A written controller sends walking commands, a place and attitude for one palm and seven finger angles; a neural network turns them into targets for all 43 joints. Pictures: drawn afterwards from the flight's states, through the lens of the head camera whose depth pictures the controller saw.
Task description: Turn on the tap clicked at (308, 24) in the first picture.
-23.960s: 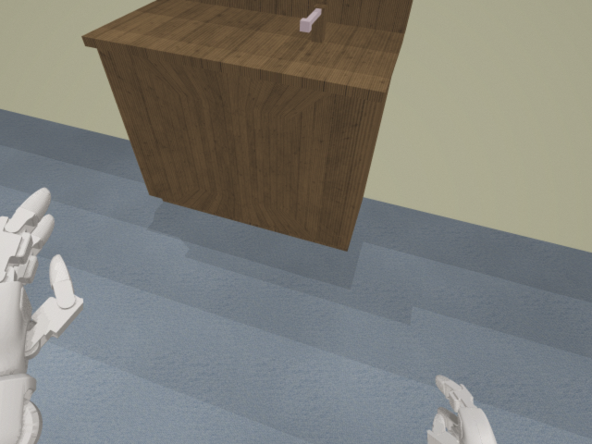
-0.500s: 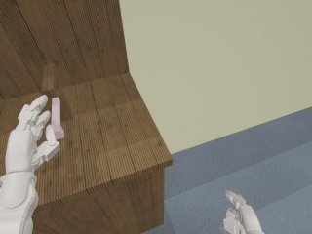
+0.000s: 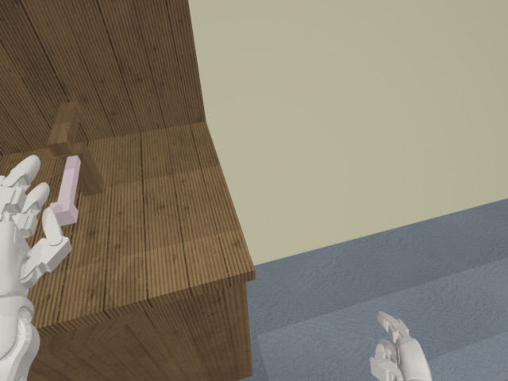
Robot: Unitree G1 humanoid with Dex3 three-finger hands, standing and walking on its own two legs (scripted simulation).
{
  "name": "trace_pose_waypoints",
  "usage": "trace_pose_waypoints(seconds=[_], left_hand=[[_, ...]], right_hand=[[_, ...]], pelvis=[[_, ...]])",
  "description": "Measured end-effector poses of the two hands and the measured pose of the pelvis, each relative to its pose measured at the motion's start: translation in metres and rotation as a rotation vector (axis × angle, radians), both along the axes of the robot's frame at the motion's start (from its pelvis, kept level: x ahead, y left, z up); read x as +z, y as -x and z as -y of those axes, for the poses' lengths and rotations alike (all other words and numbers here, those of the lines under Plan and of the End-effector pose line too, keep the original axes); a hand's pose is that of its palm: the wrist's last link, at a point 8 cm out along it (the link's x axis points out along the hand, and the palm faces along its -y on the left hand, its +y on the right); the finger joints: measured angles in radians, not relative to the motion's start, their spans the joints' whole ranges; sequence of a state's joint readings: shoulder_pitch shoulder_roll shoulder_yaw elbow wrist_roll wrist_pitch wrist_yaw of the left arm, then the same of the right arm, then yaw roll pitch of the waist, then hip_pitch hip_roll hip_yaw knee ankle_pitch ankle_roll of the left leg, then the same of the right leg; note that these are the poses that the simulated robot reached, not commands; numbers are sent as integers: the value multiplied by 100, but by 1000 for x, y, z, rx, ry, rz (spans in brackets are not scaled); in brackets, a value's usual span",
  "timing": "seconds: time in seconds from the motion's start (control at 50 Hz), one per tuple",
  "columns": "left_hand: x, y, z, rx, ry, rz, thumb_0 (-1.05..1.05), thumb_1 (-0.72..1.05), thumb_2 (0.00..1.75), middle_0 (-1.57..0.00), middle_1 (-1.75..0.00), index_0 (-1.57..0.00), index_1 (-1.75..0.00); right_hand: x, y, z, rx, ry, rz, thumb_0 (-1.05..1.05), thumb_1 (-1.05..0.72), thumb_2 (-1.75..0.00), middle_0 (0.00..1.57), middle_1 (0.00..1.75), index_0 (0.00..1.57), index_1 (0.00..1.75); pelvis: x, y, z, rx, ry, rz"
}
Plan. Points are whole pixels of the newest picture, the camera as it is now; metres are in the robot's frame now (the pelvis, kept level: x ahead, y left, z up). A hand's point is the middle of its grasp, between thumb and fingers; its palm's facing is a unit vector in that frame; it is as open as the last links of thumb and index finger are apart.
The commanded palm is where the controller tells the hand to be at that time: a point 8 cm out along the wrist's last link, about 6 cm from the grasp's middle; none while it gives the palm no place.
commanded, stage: turn the palm inward beside the body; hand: left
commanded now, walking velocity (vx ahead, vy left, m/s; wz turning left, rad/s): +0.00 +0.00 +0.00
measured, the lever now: (63, 213) +0.30 +0.33 +0.13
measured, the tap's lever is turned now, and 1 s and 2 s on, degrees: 1 1 1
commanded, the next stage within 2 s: reach beside the lever's end, fingers flat in 1.44 s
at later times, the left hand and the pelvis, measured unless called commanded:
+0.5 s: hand (44, 272) +0.18 +0.26 +0.18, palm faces +0.51 -0.84 -0.18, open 7.4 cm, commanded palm +0.12 +0.30 +0.18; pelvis -0.02 +0.02 +0.00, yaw +0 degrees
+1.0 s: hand (32, 277) +0.17 +0.27 +0.18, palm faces +0.54 -0.84 -0.12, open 7.4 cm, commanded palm +0.11 +0.31 +0.18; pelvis -0.02 +0.03 +0.00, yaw +1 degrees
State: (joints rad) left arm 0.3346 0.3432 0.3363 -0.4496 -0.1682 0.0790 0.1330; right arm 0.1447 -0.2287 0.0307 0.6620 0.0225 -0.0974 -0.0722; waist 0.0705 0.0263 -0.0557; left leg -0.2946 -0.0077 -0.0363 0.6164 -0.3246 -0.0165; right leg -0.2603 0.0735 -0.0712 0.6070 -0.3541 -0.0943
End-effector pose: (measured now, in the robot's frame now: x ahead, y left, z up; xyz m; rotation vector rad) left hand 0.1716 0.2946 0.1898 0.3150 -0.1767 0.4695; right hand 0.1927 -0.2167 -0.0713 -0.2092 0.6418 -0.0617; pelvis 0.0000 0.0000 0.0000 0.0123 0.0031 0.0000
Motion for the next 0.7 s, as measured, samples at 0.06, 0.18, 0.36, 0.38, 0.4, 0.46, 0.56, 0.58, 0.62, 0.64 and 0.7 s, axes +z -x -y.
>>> trace_pose_waypoints(seconds=[0.06, 0.18, 0.36, 0.38, 0.4, 0.46, 0.56, 0.58, 0.62, 0.64, 0.7], left_hand=[[3, 0, -3, 30, 3, -21, 1, 89, 90, -21, -30, -21, -31], [-8, 8, -4, 36, 57, -94, 1, 89, 90, -21, -30, -21, -31], [-7, 29, 2, 39, 75, -9, 1, 89, 90, -21, -30, -21, -31], [-6, 31, 1, 43, 76, -4, 1, 89, 90, -21, -30, -21, -31], [-5, 33, 1, 46, 79, -2, 1, 89, 90, -21, -30, -21, -31], [-5, 37, 0, 48, 95, -11, 1, 89, 90, -21, -30, -20, -31], [-9, 44, -3, 50, 133, -40, 1, 89, 90, -21, -30, -20, -31], [-10, 45, -3, 53, 139, -44, 1, 89, 90, -21, -30, -20, -31], [-12, 48, -4, 60, 152, -48, 1, 89, 90, -21, -30, -20, -31], [-12, 49, -5, 64, 156, -49, 1, 89, 90, -21, -30, -20, -31], [-13, 52, -6, 76, 160, -52, 1, 89, 90, -21, -30, -20, -30]], right_hand=[[-2, 0, 6, -18, -8, -2, 1, -91, -90, 20, 30, 20, 30], [-7, 3, 13, -44, -4, -8, 1, -91, -90, 20, 30, 20, 30], [-1, 13, 3, -27, 4, 31, 1, -91, -90, 20, 30, 20, 30], [-1, 14, 1, -25, 1, 38, 1, -91, -90, 20, 30, 20, 30], [0, 15, -2, -23, -4, 44, 1, -91, -90, 20, 30, 20, 30], [1, 17, -12, -17, -17, 61, 1, -91, -90, 20, 30, 20, 30], [6, 19, -27, -3, -34, 81, 1, -91, -90, 20, 30, 20, 30], [7, 20, -29, 1, -35, 84, 1, -91, -90, 20, 30, 20, 30], [8, 19, -34, 9, -36, 90, 1, -91, -90, 20, 30, 20, 30], [9, 19, -36, 14, -36, 92, 1, -91, -90, 21, 30, 20, 30], [10, 17, -41, 26, -32, 96, 1, -91, -90, 21, 30, 20, 30]], pelvis=[[0, -6, 1, -2, -2, -1], [0, -8, -2, 1, -5, -2], [-1, 5, -8, 7, -2, 12], [-1, 7, -9, 8, -1, 16], [-1, 9, -10, 8, 1, 20], [-1, 15, -14, 9, 3, 32], [1, 23, -18, 7, 8, 48], [1, 24, -19, 7, 9, 51], [1, 26, -21, 8, 11, 55], [1, 26, -22, 8, 12, 57], [1, 27, -25, 9, 14, 62]])
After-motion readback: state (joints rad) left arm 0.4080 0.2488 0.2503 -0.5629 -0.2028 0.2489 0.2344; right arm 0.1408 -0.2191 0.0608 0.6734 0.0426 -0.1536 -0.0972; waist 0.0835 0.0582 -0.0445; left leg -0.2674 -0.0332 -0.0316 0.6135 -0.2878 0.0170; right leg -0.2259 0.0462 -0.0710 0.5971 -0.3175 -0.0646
